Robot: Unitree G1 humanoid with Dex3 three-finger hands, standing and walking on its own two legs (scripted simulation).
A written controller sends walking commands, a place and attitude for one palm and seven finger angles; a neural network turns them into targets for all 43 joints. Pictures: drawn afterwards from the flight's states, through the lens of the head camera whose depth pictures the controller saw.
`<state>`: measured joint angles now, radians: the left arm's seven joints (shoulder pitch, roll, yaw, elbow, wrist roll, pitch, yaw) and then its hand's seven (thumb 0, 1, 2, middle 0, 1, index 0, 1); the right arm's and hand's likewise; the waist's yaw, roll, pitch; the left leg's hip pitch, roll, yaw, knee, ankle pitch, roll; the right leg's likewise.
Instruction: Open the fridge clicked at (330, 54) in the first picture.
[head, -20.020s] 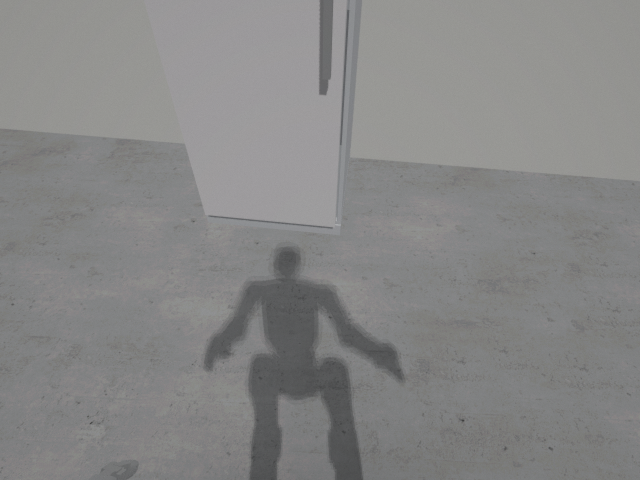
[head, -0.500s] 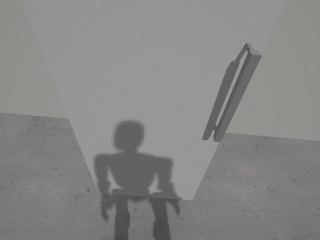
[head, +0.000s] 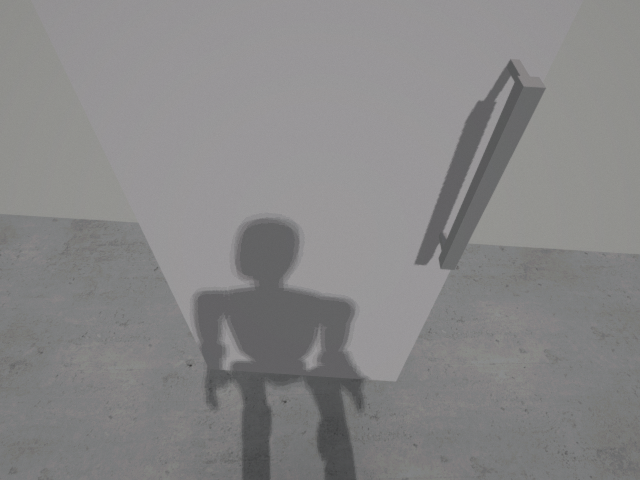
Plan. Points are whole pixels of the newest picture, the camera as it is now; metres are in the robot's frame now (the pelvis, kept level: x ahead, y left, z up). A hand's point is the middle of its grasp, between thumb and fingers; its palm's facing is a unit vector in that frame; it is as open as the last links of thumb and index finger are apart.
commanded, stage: raise the hand to about handle height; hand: right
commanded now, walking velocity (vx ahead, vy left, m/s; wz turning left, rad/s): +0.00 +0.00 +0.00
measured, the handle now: (475, 182) +0.47 -0.18 +0.14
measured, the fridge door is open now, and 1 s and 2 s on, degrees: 0 0 0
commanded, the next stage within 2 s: none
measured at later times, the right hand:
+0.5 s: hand out of the picture +0.12 -0.22 +0.00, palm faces +0.25 +0.97 -0.06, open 9.4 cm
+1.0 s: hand (585, 412) +0.20 -0.26 +0.06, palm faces +0.07 +0.99 -0.07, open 12.4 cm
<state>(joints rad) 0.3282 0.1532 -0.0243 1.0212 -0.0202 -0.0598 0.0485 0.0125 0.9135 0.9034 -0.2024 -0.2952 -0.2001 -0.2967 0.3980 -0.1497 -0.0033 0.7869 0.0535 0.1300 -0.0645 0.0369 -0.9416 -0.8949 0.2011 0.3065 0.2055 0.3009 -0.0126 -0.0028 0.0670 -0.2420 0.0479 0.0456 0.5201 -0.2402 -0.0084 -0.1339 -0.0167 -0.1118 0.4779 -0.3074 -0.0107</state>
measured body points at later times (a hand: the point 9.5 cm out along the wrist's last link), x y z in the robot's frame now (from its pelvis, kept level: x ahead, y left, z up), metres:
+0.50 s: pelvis -0.02 +0.02 -0.05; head +0.00 -0.01 +0.40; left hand +0.22 +0.24 -0.07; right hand +0.11 -0.27 +0.00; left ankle +0.02 +0.12 -0.74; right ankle -0.03 -0.11 -0.74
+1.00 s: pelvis -0.02 -0.01 -0.03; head -0.01 -0.02 +0.42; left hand +0.16 +0.23 -0.09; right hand +0.19 -0.31 +0.07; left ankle +0.02 +0.12 -0.74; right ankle -0.03 -0.11 -0.74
